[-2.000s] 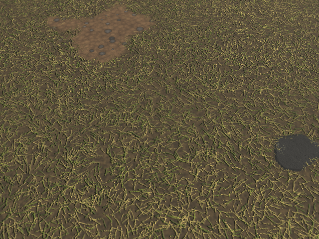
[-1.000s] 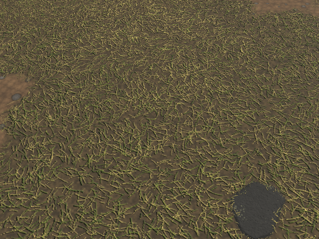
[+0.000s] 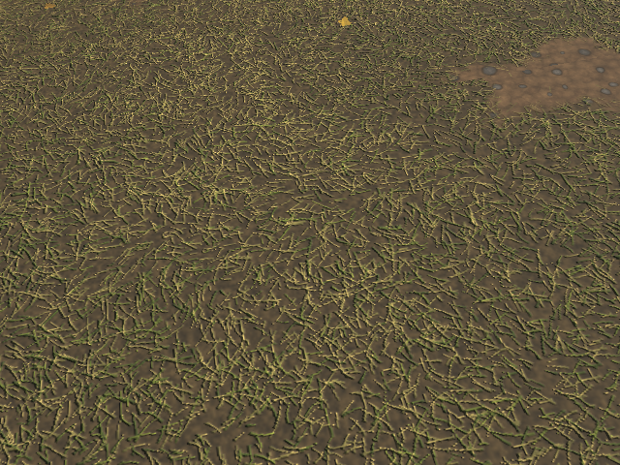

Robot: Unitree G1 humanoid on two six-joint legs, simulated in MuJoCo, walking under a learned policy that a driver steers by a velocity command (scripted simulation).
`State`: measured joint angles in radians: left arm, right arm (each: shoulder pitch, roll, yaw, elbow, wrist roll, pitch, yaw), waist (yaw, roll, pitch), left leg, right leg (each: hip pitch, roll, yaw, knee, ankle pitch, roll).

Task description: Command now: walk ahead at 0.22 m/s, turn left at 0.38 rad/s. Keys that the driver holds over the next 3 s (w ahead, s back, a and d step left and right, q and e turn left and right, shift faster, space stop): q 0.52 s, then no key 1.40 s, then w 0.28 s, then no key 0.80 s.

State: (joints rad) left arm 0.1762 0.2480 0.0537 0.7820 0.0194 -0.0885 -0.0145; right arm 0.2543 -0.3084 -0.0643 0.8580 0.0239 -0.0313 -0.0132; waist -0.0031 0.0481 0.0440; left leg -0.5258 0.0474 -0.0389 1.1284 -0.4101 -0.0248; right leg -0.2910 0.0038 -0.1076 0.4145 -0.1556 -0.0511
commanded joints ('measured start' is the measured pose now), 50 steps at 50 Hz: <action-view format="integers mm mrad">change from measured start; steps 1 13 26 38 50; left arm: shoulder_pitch -57 -56 -69 -44 9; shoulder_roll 143 209 119 204 134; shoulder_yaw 38 63 34 40 9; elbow -44 3 -29 -29 30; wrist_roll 4 -49 -18 37 -20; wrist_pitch -15 70 86 66 66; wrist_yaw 17 53 54 23 23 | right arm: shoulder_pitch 75 -81 -98 -87 -67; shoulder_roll -33 -59 -164 -93 -83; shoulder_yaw -18 -41 -70 -29 -23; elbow -66 -209 -274 -284 -192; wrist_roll -7 -15 -20 -40 -26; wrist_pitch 31 51 43 44 63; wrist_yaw -8 54 -19 -13 -19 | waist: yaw -45 -14 11 -19 20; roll -151 -135 67 -301 -150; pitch -90 -90 -199 -100 -130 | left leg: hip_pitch -23 92 318 82 449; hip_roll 50 -6 131 -110 4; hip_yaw -19 103 -289 -79 -54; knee -61 -554 -790 -380 -769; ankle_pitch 98 223 498 -135 418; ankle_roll -24 66 268 21 1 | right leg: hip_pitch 69 231 -209 12 82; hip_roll -293 -315 1 -380 -160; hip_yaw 121 -27 177 542 271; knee -176 34 484 -144 10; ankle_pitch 610 460 -229 99 231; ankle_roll -184 -90 121 -209 -35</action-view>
